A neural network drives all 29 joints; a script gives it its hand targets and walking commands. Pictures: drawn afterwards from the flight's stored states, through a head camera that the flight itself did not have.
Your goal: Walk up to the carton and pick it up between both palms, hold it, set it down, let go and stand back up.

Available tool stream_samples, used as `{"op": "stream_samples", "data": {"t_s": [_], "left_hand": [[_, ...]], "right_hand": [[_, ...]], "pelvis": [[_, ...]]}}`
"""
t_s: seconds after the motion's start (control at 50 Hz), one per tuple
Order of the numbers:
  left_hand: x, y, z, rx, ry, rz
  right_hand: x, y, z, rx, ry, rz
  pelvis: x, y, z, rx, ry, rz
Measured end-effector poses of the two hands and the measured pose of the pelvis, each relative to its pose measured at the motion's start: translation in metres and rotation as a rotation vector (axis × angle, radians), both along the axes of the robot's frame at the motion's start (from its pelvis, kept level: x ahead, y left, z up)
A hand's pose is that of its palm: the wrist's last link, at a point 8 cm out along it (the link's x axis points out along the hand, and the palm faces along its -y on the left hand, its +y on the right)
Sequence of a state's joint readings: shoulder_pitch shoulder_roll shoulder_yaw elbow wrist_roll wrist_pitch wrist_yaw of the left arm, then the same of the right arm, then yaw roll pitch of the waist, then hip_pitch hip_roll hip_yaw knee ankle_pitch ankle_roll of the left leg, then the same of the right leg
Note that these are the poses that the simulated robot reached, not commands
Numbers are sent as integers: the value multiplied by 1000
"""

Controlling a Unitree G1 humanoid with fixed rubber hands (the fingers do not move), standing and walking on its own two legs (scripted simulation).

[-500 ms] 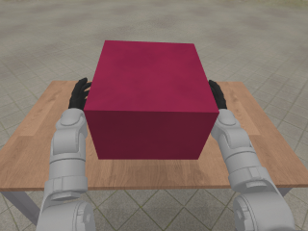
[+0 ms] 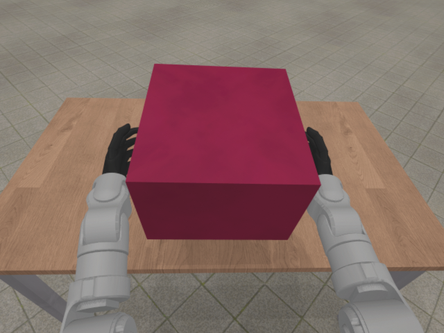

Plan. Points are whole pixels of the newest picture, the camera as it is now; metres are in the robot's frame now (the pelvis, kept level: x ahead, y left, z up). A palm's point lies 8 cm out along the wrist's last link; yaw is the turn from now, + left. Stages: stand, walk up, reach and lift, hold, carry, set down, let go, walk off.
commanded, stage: set down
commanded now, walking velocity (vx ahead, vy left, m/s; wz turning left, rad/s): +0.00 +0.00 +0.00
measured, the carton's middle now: (219, 150) +0.43 +0.00 +0.12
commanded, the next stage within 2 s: none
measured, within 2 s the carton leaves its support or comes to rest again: neither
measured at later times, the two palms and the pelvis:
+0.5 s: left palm (118, 187) +0.36 +0.19 +0.09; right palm (309, 179) +0.38 -0.17 +0.09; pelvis +0.00 +0.00 +0.00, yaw +0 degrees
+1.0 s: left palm (123, 184) +0.38 +0.19 +0.07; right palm (302, 179) +0.40 -0.17 +0.06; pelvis +0.02 +0.00 +0.00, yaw +0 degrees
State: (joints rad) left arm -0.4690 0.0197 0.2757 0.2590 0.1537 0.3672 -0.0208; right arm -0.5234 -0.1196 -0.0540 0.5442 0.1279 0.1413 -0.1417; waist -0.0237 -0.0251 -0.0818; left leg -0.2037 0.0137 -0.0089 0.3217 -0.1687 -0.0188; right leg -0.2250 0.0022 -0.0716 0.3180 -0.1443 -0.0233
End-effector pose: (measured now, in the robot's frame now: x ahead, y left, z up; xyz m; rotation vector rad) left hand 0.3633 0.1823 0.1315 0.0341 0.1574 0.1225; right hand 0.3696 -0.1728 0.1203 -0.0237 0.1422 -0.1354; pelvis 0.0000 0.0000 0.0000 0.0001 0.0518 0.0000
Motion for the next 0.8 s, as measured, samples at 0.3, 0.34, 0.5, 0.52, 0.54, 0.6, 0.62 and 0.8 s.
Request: {"op": "stream_samples", "data": {"t_s": [0.3,0.34,0.5,0.52,0.54,0.6,0.62,0.8], "left_hand": [[-15,-1,-17,-7,35,9],[-16,1,-25,-9,51,18],[-6,6,-37,-4,44,37],[-4,6,-38,-3,40,38],[-2,6,-38,-2,36,39],[4,7,-41,-1,37,39],[6,7,-42,-1,41,39],[19,7,-51,1,48,39]], "right_hand": [[-12,-1,-19,-15,30,21],[-9,1,-25,-24,46,33],[7,6,-31,-30,37,48],[10,6,-30,-29,33,48],[12,7,-31,-28,30,49],[18,7,-34,-28,31,50],[20,7,-35,-29,34,50],[33,8,-45,-30,39,49]], "pelvis": [[-12,-2,0,3,-16,0],[-11,-3,0,3,-15,0],[-1,-2,0,2,-1,0],[1,-2,0,2,1,0],[3,-2,0,2,3,0],[8,-1,0,2,11,1],[10,-1,0,2,13,1],[20,0,0,1,27,1]]}}
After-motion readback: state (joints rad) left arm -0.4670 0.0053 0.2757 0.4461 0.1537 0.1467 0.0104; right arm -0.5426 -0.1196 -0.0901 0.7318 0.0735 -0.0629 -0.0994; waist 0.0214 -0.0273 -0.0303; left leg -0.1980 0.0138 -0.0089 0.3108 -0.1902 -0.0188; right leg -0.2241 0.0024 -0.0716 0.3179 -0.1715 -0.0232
